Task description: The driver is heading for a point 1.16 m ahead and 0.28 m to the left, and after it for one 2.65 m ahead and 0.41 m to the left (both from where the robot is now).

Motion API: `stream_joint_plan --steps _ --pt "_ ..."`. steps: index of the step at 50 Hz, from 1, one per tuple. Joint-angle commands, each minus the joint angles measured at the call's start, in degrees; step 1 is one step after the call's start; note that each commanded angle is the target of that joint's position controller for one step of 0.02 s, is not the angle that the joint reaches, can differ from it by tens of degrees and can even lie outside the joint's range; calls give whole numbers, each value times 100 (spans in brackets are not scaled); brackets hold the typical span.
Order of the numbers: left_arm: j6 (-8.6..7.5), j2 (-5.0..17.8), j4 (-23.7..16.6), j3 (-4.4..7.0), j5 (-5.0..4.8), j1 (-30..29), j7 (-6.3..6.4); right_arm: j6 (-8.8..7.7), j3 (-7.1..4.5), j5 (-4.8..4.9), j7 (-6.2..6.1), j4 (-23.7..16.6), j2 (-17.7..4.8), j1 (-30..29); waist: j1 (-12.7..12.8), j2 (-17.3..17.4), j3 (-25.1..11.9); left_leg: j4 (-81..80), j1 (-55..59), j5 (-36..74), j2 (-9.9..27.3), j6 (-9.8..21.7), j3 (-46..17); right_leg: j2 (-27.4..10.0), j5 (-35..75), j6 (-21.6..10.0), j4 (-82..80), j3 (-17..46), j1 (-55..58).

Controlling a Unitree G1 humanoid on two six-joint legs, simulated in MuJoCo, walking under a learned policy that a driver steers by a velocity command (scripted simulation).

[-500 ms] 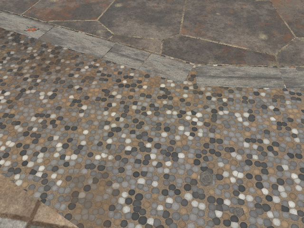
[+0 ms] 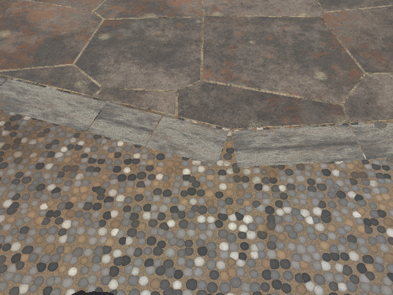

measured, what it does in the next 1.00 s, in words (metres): walks ahead, turning left: right foot, then left foot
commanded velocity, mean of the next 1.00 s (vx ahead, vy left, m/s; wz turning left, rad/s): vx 1.00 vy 0.00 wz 0.36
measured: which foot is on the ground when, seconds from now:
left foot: down 0.00-0.16, up 0.18-0.60, down 0.62-1.00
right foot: up 0.00-0.12, down 0.14-0.62, up 0.64-1.00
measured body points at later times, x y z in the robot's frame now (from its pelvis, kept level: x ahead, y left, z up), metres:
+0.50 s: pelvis +0.49 -0.01 -0.01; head +0.52 +0.00 +0.44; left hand +0.37 +0.23 -0.14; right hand +0.73 -0.21 -0.08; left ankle +0.73 +0.13 -0.68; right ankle +0.32 -0.08 -0.73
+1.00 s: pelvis +0.99 +0.08 -0.01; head +1.03 +0.10 +0.44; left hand +1.20 +0.34 -0.05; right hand +1.00 -0.22 -0.13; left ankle +0.78 +0.07 -0.73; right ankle +1.25 +0.00 -0.70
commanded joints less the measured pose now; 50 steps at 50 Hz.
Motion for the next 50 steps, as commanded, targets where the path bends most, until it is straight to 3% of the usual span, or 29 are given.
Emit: stream_joint_plan --steps 1,4,6,7,8,9,10,12,14,15,19,21,23,26,28,29,30,31,32,33,34,35,37,39,42,45,47,49,50 --pt "-58 202 -460 -44 -72 -774 -14 -151 -62 39 -77 -315 -785 -57 153 181 965 -996 -1131 3779 1435 345 -387 410 553 -147 -1045 -449 1226" --pt "-68 507 -430 49 -51 -434 101 -45 -95 -103 -184 -250 -1158 19 446 654 276 301 282 7155 1666 183 -226 1053 -439 -353 -1340 -642 1780" --pt "-66 912 58 234 -65 1338 251 132 -170 -260 -299 -228 -1412 -188 1302 925 -698 2611 305 7743 1810 178 -190 1255 -1224 -553 -1444 -421 3457" --pt "-49 1157 382 359 13 2449 352 172 -183 -266 -304 -308 -1382 -473 1830 830 -1161 4251 -608 6608 1637 209 -107 878 -1585 -704 -1510 -89 4838" --pt "-29 1647 473 508 183 3043 440 126 -40 -167 -197 -545 -651 -343 1629 -251 -1753 6563 -2538 2853 956 211 -108 -618 -3272 -1029 -1333 1788 6410" --pt "-27 1627 504 551 174 2805 315 3 12 171 -79 -675 -377 166 1051 -1472 -2351 8075 -4398 -845 97 128 -858 -1590 -4179 -1684 -2549 5049 7348" --pt "-55 1219 506 512 74 2242 239 -20 -52 113 -150 -850 -805 -661 1010 -568 -1396 7933 -5035 -203 630 316 -1040 -1201 -4127 -1387 -2923 4437 6686" --pt "-162 581 614 365 78 1777 204 -13 -21 0 -103 -1026 -680 -1363 666 435 -288 7188 -4774 331 1038 314 -984 -834 -2933 -1083 -3234 2965 4900" --pt "-236 338 799 246 31 1794 264 172 52 -217 40 -1093 -372 -1242 211 202 44 6711 -4335 325 1272 157 -990 -463 -2743 -842 -3533 2224 3806" --pt "-289 334 881 234 -33 1887 275 239 75 -255 92 -1159 -306 -1367 145 116 252 6534 -4431 304 1380 63 -928 -356 -2632 -816 -3702 2014 3573" --pt "-422 599 945 244 -130 2191 216 281 146 -284 191 -1773 -449 -2788 284 86 892 4876 -4884 1459 1546 -165 -327 95 -1094 -745 -4264 955 3081" --pt "-482 647 949 238 -209 2331 202 222 228 -209 256 -1941 -371 -3273 402 106 919 3515 -4027 2431 1342 -111 21 307 -133 -568 -4438 522 2814" --pt "-532 881 1053 260 -245 2630 225 223 247 -102 275 -1960 -411 -3543 550 60 897 2871 -3731 3022 1095 75 304 111 902 -418 -4786 226 3495" --pt "-451 1065 1116 251 -118 2832 340 220 169 -119 218 -1914 -706 -3554 510 -271 536 2438 -3748 2580 559 338 551 -131 3586 -129 -4142 -311 5155" --pt "-283 1264 1111 288 53 2803 497 241 64 -140 154 -1714 -942 -2771 29 -686 -123 2522 -2988 1818 93 490 629 -329 5392 48 -2594 -517 5705" --pt "-189 1377 1053 327 128 2623 562 253 -36 -133 118 -1396 -1137 -1724 -467 -809 -665 2584 -2029 1522 -53 613 554 -398 5695 85 -1266 -554 5603" --pt "-111 1468 950 364 142 2307 593 282 -161 -150 66 -1019 -1309 -525 -1069 -701 -1114 2265 -904 1329 33 763 382 -307 5168 84 471 -637 5108" --pt "-145 1186 835 314 177 2202 554 356 -324 -189 -21 -869 -1649 83 -1085 -237 -1355 2710 289 144 773 942 -702 101 2036 33 2509 -498 3651" --pt "-286 403 442 129 -162 2830 336 429 -480 -273 -25 -894 -2146 -386 -72 2114 -1800 1662 2036 -405 2286 2190 -4431 1195 -3264 444 4764 44 702" --pt "-408 837 203 135 -124 2122 380 450 -513 -178 7 -994 -1892 -650 -282 918 -1746 855 1967 -496 2232 2120 -5102 909 -2782 241 4803 814 -49" --pt "-481 955 9 127 -77 1501 386 417 -463 -131 -4 -956 -1608 -836 -218 191 -984 704 1152 -151 2080 1846 -4369 593 -2349 173 4265 904 -135" --pt "-510 856 -66 88 -15 1324 385 401 -413 -135 -9 -877 -1320 -933 59 -362 -489 567 195 385 1857 1599 -3836 390 -2228 173 3672 843 172" --pt "-305 683 -245 25 210 1174 325 324 -304 -82 -94 -848 -1065 -1076 495 -387 -27 445 -1146 1064 1369 1419 -3097 189 -2412 389 3080 825 713" --pt "-105 590 -420 -13 299 1055 262 215 -284 25 -99 -877 -1101 -1031 645 -205 199 260 -1869 1098 1119 1419 -2792 60 -2667 607 2442 683 822" --pt "-65 546 -1018 -121 212 -208 184 132 -326 10 -77 -972 -1263 -870 393 18 712 -122 -2803 1903 752 1271 -2457 168 -1494 811 761 246 1087" --pt "-105 515 -1233 -180 88 -712 154 143 -408 56 -18 -957 -1392 -456 -10 273 469 42 -2435 3289 626 860 -2364 520 -29 703 -518 107 1727" --pt "-107 622 -1396 -170 33 -931 193 167 -441 78 -33 -955 -1471 -309 -151 426 334 261 -1744 3834 770 748 -2514 636 96 598 -994 196 1804" --pt "-113 791 -1419 -116 28 -699 262 189 -465 71 -94 -1011 -1563 -446 21 460 73 875 -1330 4737 769 532 -2538 838 -157 489 -1592 276 2513" --pt "-128 1042 -1300 -13 10 -200 332 181 -498 42 -107 -1044 -1720 -515 257 489 -344 1585 -1179 5399 784 399 -2591 967 -475 429 -1605 339 3228"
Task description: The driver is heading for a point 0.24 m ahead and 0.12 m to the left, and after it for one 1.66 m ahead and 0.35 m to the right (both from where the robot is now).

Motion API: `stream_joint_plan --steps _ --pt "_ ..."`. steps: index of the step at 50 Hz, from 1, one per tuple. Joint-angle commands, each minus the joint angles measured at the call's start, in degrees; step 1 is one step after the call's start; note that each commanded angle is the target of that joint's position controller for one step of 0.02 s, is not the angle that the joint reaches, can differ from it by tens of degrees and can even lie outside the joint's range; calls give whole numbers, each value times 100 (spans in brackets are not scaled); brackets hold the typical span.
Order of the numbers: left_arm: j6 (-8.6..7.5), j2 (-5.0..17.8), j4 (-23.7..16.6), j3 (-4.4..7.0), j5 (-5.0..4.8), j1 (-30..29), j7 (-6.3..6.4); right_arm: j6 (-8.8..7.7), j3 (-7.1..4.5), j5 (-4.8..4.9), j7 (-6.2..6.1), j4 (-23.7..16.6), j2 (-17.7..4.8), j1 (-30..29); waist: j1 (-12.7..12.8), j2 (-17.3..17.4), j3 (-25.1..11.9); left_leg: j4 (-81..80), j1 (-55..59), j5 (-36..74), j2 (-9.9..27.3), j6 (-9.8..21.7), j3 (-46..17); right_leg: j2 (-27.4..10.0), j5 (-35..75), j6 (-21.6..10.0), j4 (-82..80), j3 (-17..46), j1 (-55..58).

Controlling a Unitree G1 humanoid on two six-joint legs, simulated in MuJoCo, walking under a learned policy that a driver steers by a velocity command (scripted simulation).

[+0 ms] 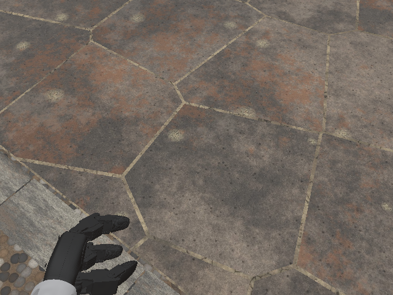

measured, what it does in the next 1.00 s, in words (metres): walks ahead, turning right: right foot, then left foot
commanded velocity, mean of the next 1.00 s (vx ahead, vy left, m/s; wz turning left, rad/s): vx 0.27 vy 0.00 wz -0.20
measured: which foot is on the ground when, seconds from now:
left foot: down 0.00-0.06, up 0.08-0.40, down 0.42-0.82, up 0.84-1.00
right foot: up 0.00-0.02, down 0.04-0.42, up 0.44-0.80, down 0.82-1.00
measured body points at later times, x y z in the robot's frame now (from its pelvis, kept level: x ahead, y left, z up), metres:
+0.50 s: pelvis +0.34 +0.01 +0.00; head +0.38 +0.03 +0.45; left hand +0.32 +0.30 -0.13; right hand +0.63 -0.16 -0.06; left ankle +0.43 +0.12 -0.73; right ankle +0.24 -0.16 -0.65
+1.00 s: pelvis +0.40 -0.04 +0.01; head +0.43 -0.09 +0.46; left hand +0.60 +0.21 -0.06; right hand +0.50 -0.36 -0.10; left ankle +0.45 +0.12 -0.64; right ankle +0.41 -0.13 -0.73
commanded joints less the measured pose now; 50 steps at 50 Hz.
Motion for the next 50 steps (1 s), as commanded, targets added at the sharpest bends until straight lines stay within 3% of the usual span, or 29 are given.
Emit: stream_joint_plan --steps 1,2,3,4,5,6,7,8,9,11,12,15,17,20,21,22,23,24,26,28,31,35,39,41,42,43,44,46,50 --pt "-85 1160 -10 442 -86 1434 199 -84 -312 -38 -51 -451 -1417 -535 1304 439 -981 2050 -1398 6007 898 -95 -630 457 -448 -155 -220 -178 3502" --pt "-91 1471 285 587 -59 2651 317 -125 -298 -87 -18 -568 -1347 -900 1953 395 -1527 3428 -2091 5323 681 -153 -514 49 -1067 -219 21 57 4830" --pt "-113 1781 444 680 167 3671 415 -147 -67 -90 -42 -770 -377 -895 2032 -669 -2182 5475 -3090 1182 283 -161 19 -1520 -1758 -366 99 1410 6066" --pt "-85 2136 350 781 263 3054 317 -64 50 283 -121 -1128 -166 5 1194 -2421 -2994 6964 -4497 -944 -113 -389 699 -2948 -1304 -1152 -808 4540 6745" --pt "-43 1390 165 715 162 2510 254 83 -7 39 -223 -898 -731 -450 1247 -1060 -2254 7008 -4914 -324 509 -377 825 -2529 -969 -1149 -852 3949 5979" --pt "-55 816 193 553 107 2212 223 166 -56 -63 -197 -911 -799 -963 1272 -446 -1422 6700 -4922 55 677 -469 992 -2184 277 -1068 -731 2648 5173" --pt "-63 605 336 492 124 2223 204 234 -73 -125 -151 -936 -715 -1162 1192 -34 -963 6554 -4903 56 803 -550 1074 -1951 1518 -1020 -725 1846 4589" --pt "-73 539 525 456 55 2433 226 313 -77 -225 -50 -1043 -584 -1461 1182 23 -624 6270 -4871 8 955 -555 1109 -1576 2057 -848 -888 1057 4159" --pt "-173 716 436 586 -212 1805 245 330 -98 304 -79 -1311 -465 -1175 854 -1201 -526 6375 -4891 33 1303 -704 912 -1469 2317 -901 -934 728 4062" --pt "-254 516 583 546 -345 1609 204 405 15 274 -74 -1505 -289 -1489 787 -781 -233 5455 -4748 -176 1358 -787 953 -1376 2256 -1018 -1323 470 3328" --pt "-251 672 610 587 -342 1441 197 394 79 192 -56 -1626 -158 -1699 688 -467 -81 4809 -4522 -119 1284 -835 1055 -1338 2401 -1071 -1475 302 2865" --pt "-265 1201 672 733 -420 1316 187 186 240 -22 149 -1551 -43 -1708 648 -377 -447 2576 -2848 1949 919 -777 1480 -801 2218 -1021 -1556 -436 2130" --pt "-273 1415 810 772 -527 1549 131 111 203 -86 241 -1585 -284 -1993 656 -340 -559 2025 -2402 2616 725 -668 1476 -840 2064 -976 -1378 -255 2386" --pt "-225 1437 974 739 -511 1825 131 26 28 -305 112 -1470 -819 -1855 371 -199 -790 1163 -1440 3722 666 -340 1507 -512 2055 -519 -191 -147 2679" --pt "-204 1264 881 660 -382 1949 128 29 -81 -395 -1 -1486 -1260 -1640 323 189 -1165 1504 -545 6340 1423 -123 994 -104 651 -200 929 -327 2110" --pt "-128 769 857 468 -343 2676 117 124 -60 -629 -122 -1658 -1439 -1480 448 1500 -2280 1836 944 8918 3528 1030 -767 461 -4005 224 3381 -325 739" --pt "-26 1138 1000 560 -437 3057 106 242 13 -450 -115 -1753 -1154 -1422 388 1259 -3074 2007 1038 8986 3623 1283 -867 343 -4759 272 4328 513 620" --pt "73 1387 933 664 -525 2890 99 318 13 -235 -95 -1792 -1052 -1695 490 910 -2626 1747 629 7507 3394 1213 -452 160 -4474 335 4542 436 138" --pt "334 1212 866 702 -472 2478 237 354 74 -53 -125 -1700 -720 -2177 730 423 -1566 1120 -572 4940 2849 755 110 -195 -3729 505 4180 88 -146" --pt "617 985 820 709 -429 2690 317 389 54 -184 -158 -1693 -672 -2666 1112 745 -1038 472 -2008 3748 2654 613 704 -240 -3290 657 4079 -140 528" --pt "761 742 584 713 -350 2533 361 329 -10 -237 -246 -1679 -639 -2974 1208 717 -921 123 -2514 3026 2690 557 1328 -362 -2651 589 3423 -266 861" --pt "777 716 305 721 -322 2115 193 350 -107 -147 -351 -1557 -758 -3048 1139 753 -1030 180 -2389 2590 2784 358 1917 -400 -1853 280 2164 -442 1431" --pt "860 862 154 842 -308 2065 38 416 -204 61 -291 -1368 -870 -2980 1221 744 -946 702 -2028 2120 2917 -68 2212 -175 -1754 -117 933 -809 1948" --pt "856 1104 267 996 -211 2415 103 484 -175 121 -238 -1144 -578 -2620 1272 -22 -660 1976 -2506 924 2379 -678 2640 17 -954 -540 -118 -484 2583" --pt "802 1936 138 1197 -181 2547 209 540 -149 -90 -219 -1241 -409 -2440 1079 -1967 -258 3996 -4064 -1078 1558 -1287 3090 -1298 1393 -1170 -813 1627 3102" --pt "630 2191 -69 1173 -22 2455 158 529 -136 -226 -264 -1586 -437 -3008 1143 -1985 -525 5252 -5122 -1674 831 -1411 1828 -1737 1168 -2043 -1124 3067 3136" --pt "483 2064 -75 1171 -8 2415 77 517 -178 -137 -296 -1625 -595 -3252 1280 -1245 -739 5643 -5349 -1300 828 -1252 1294 -1652 374 -1984 -1309 2823 3238" --pt "425 1678 -179 1077 -265 1857 151 477 -235 -100 -386 -1464 -690 -3054 922 -647 -655 5358 -5378 -254 986 -1065 983 -1182 -250 -1386 -1211 2217 3167" --pt "570 1353 -444 968 -285 1627 367 396 -227 -117 -339 -1355 -563 -2851 793 -622 -1076 4751 -4728 507 715 -1164 915 -738 170 -1146 -971 1840 2989"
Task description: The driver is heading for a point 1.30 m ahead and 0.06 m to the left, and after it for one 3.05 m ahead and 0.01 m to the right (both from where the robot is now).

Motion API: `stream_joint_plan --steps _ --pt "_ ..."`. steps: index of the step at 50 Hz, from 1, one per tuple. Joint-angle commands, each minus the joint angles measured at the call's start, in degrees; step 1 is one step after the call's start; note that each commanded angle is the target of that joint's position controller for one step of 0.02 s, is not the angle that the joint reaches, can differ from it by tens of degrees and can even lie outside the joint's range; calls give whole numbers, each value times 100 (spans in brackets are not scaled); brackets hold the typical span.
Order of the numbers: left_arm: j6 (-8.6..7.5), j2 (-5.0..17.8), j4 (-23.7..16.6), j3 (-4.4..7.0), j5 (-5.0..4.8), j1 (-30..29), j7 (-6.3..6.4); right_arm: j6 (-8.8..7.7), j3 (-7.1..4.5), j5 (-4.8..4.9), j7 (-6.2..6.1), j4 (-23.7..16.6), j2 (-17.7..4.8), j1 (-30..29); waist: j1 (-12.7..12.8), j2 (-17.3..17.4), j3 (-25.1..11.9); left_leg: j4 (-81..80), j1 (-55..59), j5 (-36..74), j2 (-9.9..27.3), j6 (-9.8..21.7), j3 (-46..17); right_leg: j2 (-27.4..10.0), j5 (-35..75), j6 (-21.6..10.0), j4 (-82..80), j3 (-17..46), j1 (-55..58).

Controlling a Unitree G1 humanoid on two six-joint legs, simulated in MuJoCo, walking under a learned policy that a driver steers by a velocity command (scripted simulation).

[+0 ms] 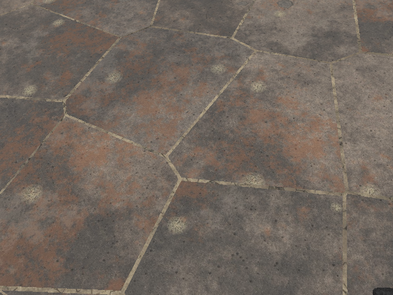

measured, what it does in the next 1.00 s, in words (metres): steps on the spot, turning right: left foot, then right foot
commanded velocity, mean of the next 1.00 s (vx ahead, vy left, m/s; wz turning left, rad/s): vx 0.01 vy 0.00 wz -0.34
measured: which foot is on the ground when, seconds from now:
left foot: up 0.00-0.30, down 0.32-1.00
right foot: down 0.00-0.32, up 0.34-0.62, down 0.64-1.00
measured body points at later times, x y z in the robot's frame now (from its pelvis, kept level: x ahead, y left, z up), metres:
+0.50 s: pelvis +0.03 +0.04 +0.00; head +0.07 +0.05 +0.45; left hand +0.28 +0.25 -0.09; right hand +0.08 -0.27 -0.09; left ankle +0.08 +0.14 -0.74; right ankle -0.04 -0.09 -0.67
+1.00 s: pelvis +0.02 +0.01 -0.01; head +0.03 +0.01 +0.44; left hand +0.22 +0.19 -0.11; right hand +0.05 -0.28 -0.13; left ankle +0.08 +0.14 -0.74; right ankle -0.04 -0.10 -0.74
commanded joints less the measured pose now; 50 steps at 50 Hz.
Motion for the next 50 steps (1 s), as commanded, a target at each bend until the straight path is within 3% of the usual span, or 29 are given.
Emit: stream_joint_plan --steps 1,6,12,14,15,16,17,18,19,20,21,23,26,28,30,31,32,33,34,35,36,39,49,50 --pt "-55 925 -624 261 -36 -286 159 -136 -74 27 16 -359 -332 -140 -152 -703 -1082 -505 -451 409 -122 -68 -385 -1156 1679 -761 -894 1823 1395" --pt "51 1047 -801 330 -55 -320 214 -172 -25 93 106 -347 -299 -258 -49 -945 -962 -1784 -33 466 -375 -188 -559 -969 901 -743 -857 2371 1262" --pt "105 884 -894 212 19 -425 106 -243 -18 84 240 -297 -434 2 97 -1138 -1053 -2531 905 260 -201 -47 -383 -979 1734 -789 -470 2630 1154" --pt "121 835 -924 160 -18 -586 79 -283 -27 74 289 -268 -434 239 -66 -1061 -985 -3396 1523 745 -154 108 -232 -829 1724 -692 -296 2644 977" --pt "126 776 -913 131 -33 -565 73 -296 -42 47 305 -247 -471 356 -133 -930 -919 -3971 2010 1401 -15 223 -264 -654 1259 -523 -197 2566 747" --pt "109 572 -898 64 28 -362 66 -286 -83 -50 287 -310 -716 387 -23 -314 -961 -4235 2504 1957 716 494 -976 -282 105 -239 337 2206 367" --pt "62 444 -922 22 45 -2 45 -220 -141 -124 244 -356 -1111 209 350 1126 -734 -4415 2686 3254 1654 1250 -2016 679 -1854 167 1341 1124 -373" --pt "-11 848 -974 138 89 -294 56 -230 -120 -176 234 -336 -919 445 25 1462 -710 -4638 2446 3254 2329 2049 -2957 614 -2644 488 2600 800 -817" --pt "-28 1130 -871 245 33 -347 61 -236 -86 -89 207 -403 -793 392 -26 916 -646 -4536 2432 2891 2201 2030 -2666 422 -2350 601 3390 851 -951" --pt "3 1038 -750 247 15 -362 62 -208 -44 -8 173 -424 -652 258 8 584 -586 -4445 2389 2566 1818 1735 -2143 382 -2019 685 3655 843 -955" --pt "52 843 -682 200 25 -349 71 -188 5 58 156 -453 -554 198 -3 492 -522 -4410 2425 2397 1577 1541 -1825 374 -1820 759 3780 827 -1016" --pt "81 461 -627 71 -1 -321 41 -132 80 60 128 -417 -447 223 -2 503 -496 -4405 2421 2545 1250 1429 -1314 330 -1541 840 3525 621 -843" --pt "37 74 -642 -104 10 -517 3 -34 97 35 131 -367 -408 305 -133 924 -632 -4334 2570 2493 948 1329 -834 -9 -1509 884 1806 48 -188" --pt "16 124 -606 -96 -38 -585 -6 18 51 41 144 -307 -587 563 -306 1118 -678 -4262 2674 2545 1071 1427 -977 -61 -1457 868 886 -168 203" --pt "1 183 -397 -51 -45 -270 1 33 80 116 152 -281 -586 587 -153 998 -689 -4066 2567 2575 1080 1337 -993 -1 -432 743 -464 -317 846" --pt "-6 194 -321 -52 0 -188 5 0 117 155 162 -228 -500 721 -118 884 -650 -4018 2399 2512 1011 1167 -964 1 102 617 -1077 -261 1230" --pt "-13 363 -371 -43 74 -179 29 -70 156 128 183 -184 -422 877 -166 620 -731 -3949 2062 2178 950 842 -919 -310 638 444 -1081 138 1725" --pt "-2 716 -433 15 153 -119 80 -174 217 -29 242 -239 -264 940 -331 -243 -923 -3482 1701 1651 607 504 -487 -943 1885 187 -699 715 2091" --pt "-25 559 -293 -20 214 -289 18 -230 269 -40 259 -226 -38 909 -470 -1124 -859 -3674 2016 764 271 208 -50 -1016 1071 -143 -661 802 1282" --pt "-74 210 -404 -95 210 -436 -48 -234 243 -83 251 -184 -252 635 -266 -800 -633 -3594 2193 919 250 30 -33 -818 347 -130 -782 732 1005" --pt "-112 117 -325 -126 238 -352 -63 -223 231 -69 251 -167 -251 497 -201 -685 -534 -3563 2233 1067 223 6 -12 -707 -26 -15 -814 656 872" --pt "-218 220 -246 -126 178 -201 -48 -144 227 -12 202 -86 -221 554 -204 -605 -185 -3542 2222 1338 263 96 -79 -566 5 138 -766 543 582" --pt "-259 48 -124 -182 138 -10 -13 -113 214 32 134 360 -192 714 -180 -197 -208 -3535 2360 1548 290 49 -105 -422 257 143 -618 418 629" --pt "-229 153 -34 -135 110 222 6 -103 213 52 128 463 -170 879 -127 -337 -455 -3289 2317 566 50 67 190 -373 -858 40 -750 431 797"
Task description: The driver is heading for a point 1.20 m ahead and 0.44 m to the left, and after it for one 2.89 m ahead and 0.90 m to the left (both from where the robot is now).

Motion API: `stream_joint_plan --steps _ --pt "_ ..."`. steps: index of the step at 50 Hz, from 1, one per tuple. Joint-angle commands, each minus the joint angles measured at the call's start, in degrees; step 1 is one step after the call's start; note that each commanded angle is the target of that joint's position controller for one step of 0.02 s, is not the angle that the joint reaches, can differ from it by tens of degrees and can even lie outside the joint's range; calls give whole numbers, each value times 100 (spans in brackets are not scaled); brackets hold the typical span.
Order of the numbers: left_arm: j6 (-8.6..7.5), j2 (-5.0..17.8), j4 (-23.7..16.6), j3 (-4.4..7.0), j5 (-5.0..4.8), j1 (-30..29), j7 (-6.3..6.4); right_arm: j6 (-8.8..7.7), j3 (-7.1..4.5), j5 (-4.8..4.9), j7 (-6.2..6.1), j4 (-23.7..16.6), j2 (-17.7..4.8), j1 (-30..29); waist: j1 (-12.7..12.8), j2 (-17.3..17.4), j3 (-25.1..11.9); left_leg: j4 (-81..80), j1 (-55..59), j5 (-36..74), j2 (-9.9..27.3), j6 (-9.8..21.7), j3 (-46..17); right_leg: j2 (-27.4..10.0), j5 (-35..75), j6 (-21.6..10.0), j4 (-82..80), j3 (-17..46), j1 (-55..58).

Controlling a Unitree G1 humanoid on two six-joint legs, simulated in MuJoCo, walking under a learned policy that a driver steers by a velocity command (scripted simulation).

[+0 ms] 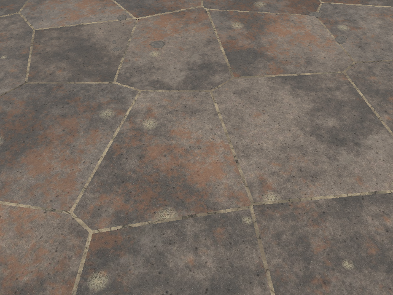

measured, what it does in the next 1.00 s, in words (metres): walks ahead: left foot, then right foot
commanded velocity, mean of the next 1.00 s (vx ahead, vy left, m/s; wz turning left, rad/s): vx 0.78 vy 0.00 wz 0.14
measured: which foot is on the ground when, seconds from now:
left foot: down 0.00-0.02, up 0.04-0.24, down 0.26-0.74, up 0.76-1.00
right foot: down 0.00-0.24, up 0.26-0.70, down 0.72-1.00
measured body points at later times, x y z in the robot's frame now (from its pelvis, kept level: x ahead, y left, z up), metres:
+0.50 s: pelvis +0.18 +0.08 +0.01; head +0.19 +0.10 +0.46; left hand +0.37 +0.32 -0.08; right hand +0.13 -0.18 -0.11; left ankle +0.08 +0.16 -0.73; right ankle +0.28 -0.07 -0.65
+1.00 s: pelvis +0.61 +0.05 +0.00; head +0.62 +0.06 +0.45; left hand +0.53 +0.32 -0.13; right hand +0.79 -0.19 -0.11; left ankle +0.70 +0.20 -0.64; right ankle +0.52 -0.03 -0.73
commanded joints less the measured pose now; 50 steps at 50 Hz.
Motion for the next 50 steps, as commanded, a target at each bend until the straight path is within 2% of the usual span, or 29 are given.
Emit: stream_joint_plan --steps 1,3,4,5,7,10,11,12,13,14,15,16,17,20,23,26,30,32,34,35,36,37,38,39,40,41,43,45,50 --pt "-17 1024 -243 330 -91 416 41 -72 -149 91 -16 -150 -565 37 199 -496 -183 442 -196 -1130 -406 166 535 -551 -1909 -516 -1204 878 -208" --pt "-75 1440 -178 437 -183 745 47 -250 -162 263 52 -553 -598 -703 466 -1180 699 1587 -1637 -1337 -208 370 472 -1771 -3874 -1289 -2356 2830 -317" --pt "-185 1419 -144 432 -197 773 65 -363 -187 339 85 -714 -678 -962 501 -1160 1017 2046 -2280 -1457 91 546 121 -2129 -3541 -1512 -2586 3351 -212" --pt "-298 1274 -137 394 -198 693 70 -476 -188 353 130 -766 -660 -981 434 -1027 1041 2194 -2798 -1336 328 689 -64 -2233 -2926 -1530 -2544 3345 233" --pt "-370 1148 -197 372 -233 466 33 -631 -135 320 238 -690 -566 -726 316 -817 586 1500 -2565 -1049 500 831 -34 -1980 -1803 -1250 -2332 2543 655" --pt "-313 1257 -320 398 -283 30 -43 -672 -134 229 342 -272 -535 144 -150 -783 3 355 25 61 -86 599 796 -1164 -1036 -921 -1911 1066 -564" --pt "-265 1401 -123 484 168 35 -136 -393 -176 -240 401 -124 -557 804 -489 -391 -134 -56 1157 -12 -569 456 1388 -764 -1542 -894 -1465 629 -1152" --pt "-294 1171 -107 436 222 17 -144 -312 -280 -288 355 132 -763 1644 -856 124 -213 72 2432 -253 -546 424 1225 -486 -1203 -840 -404 386 -2076" --pt "-352 662 -301 286 238 -494 -140 -348 -398 -348 275 268 -1285 2766 -1503 1493 -388 -889 3041 -2070 802 641 -730 110 -842 -640 2202 -235 -3084" --pt "-414 237 -666 177 119 -678 -111 -394 -355 -318 249 130 -1580 2662 -1188 1936 -196 -2330 2543 -4033 1883 1007 -3813 668 -1225 -607 3584 462 -4216" --pt "-420 417 -714 180 51 -457 -139 -342 -365 -274 226 -83 -1536 1761 -574 1111 149 -2560 2077 -4522 2282 1443 -4410 111 -444 -661 4146 800 -4692" --pt "-401 689 -617 220 91 -497 -191 -371 -323 -201 224 -261 -1298 1193 -282 407 317 -2348 1686 -3882 2172 1405 -3779 -354 236 -596 4090 525 -4604" --pt "-384 809 -463 244 160 -320 -265 -415 -270 -161 238 -291 -1097 979 -61 175 244 -2278 1301 -3179 1747 1269 -2898 -628 545 -467 3691 333 -4082" --pt "-215 781 -306 223 223 -286 -432 -537 -144 -130 212 -150 -739 1166 6 564 329 -2688 808 -2003 1082 1201 -1679 -754 1134 -171 3414 -64 -3579" --pt "-148 765 -456 177 159 -917 -426 -588 -146 -26 237 40 -731 1641 -122 296 612 -2951 1068 -975 930 1309 -1067 -745 1579 -62 2767 -330 -3981" --pt "-169 641 -628 93 99 -1594 -444 -613 -113 -14 234 127 -681 1879 -261 335 689 -3095 1229 128 786 1295 -495 -619 2004 -59 1724 -615 -3698" --pt "-200 574 -815 6 79 -2267 -466 -641 -78 -27 165 343 -719 2161 -371 374 875 -3305 1849 1839 987 1308 -103 -488 2148 -343 640 -925 -3240" --pt "-223 594 -801 -6 92 -2242 -416 -631 -77 -58 138 426 -834 2099 -226 443 700 -2838 2209 3870 1001 1230 246 -210 1755 -572 256 -1136 -2623" --pt "-233 796 -623 70 130 -1636 -301 -580 -125 -118 63 521 -1101 2145 169 815 88 -1545 2485 6908 1150 1137 404 284 1110 -765 295 -1296 -1507" --pt "-254 1004 -341 169 125 -635 -213 -521 -159 -157 18 560 -1242 2097 652 929 -457 -326 2247 7437 1211 1077 340 413 724 -876 305 -1122 -363" --pt "-289 1214 88 282 133 796 -107 -483 -178 -140 -2 488 -1303 1739 1391 798 -1072 1318 1262 6546 1047 1009 377 104 769 -998 39 -701 1388" --pt "-317 1781 276 453 323 1537 0 -510 -32 -37 80 227 -619 1964 1295 -228 -1967 3480 -523 3450 442 1015 440 -1414 -1651 -1142 -159 1112 3211" --pt "-344 1878 274 484 317 1403 -83 -584 29 165 155 67 -250 2166 834 -1367 -2639 5058 -2028 -820 -454 989 -131 -2613 -3593 -1379 -1401 4255 3812" --pt "-340 1535 289 454 248 832 -122 -572 -97 118 122 -37 -775 1447 802 -658 -1635 5283 -2647 -316 -115 1120 -353 -2385 -3428 -1205 -1823 3982 2979" --pt "-397 1154 346 366 225 490 -122 -565 -93 110 148 -124 -739 1081 636 -180 -771 5049 -2667 175 187 1105 -260 -2290 -2296 -1127 -1844 2879 2008" --pt "-460 934 451 325 220 356 -128 -523 -56 75 190 -95 -583 1014 443 110 -320 4706 -2415 313 388 1095 -227 -2086 -1362 -994 -2045 2156 1208" --pt "-560 652 676 228 164 340 -105 -319 -19 -81 308 -71 -312 1195 60 -213 43 4441 -2028 343 593 978 -235 -1770 -654 -734 -2328 1058 299" --pt "-660 573 865 210 22 404 -134 -146 -10 -98 382 -230 -175 881 -84 -276 385 4367 -2394 464 726 896 -144 -1631 -26 -551 -2558 252 112" --pt "-789 546 1075 175 52 584 -160 -95 54 8 510 -701 -155 -312 -21 -153 781 3025 -2673 1922 440 940 629 -894 2502 -132 -2796 -1660 43"
Keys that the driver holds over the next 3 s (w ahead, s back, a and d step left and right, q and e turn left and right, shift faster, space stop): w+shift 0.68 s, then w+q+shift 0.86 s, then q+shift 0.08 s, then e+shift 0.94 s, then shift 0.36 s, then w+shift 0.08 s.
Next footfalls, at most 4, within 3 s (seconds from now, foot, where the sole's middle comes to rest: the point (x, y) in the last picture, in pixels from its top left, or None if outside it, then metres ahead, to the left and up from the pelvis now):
0.26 left None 0.12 0.16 -0.77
0.72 right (211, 284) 0.56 -0.03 -0.77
1.18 left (159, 186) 0.97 0.17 -0.77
1.62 right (147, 110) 1.44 0.25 -0.77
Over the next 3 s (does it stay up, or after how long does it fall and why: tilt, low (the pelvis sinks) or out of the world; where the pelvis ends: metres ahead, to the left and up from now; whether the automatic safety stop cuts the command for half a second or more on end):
stays up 1.45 0.40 0.01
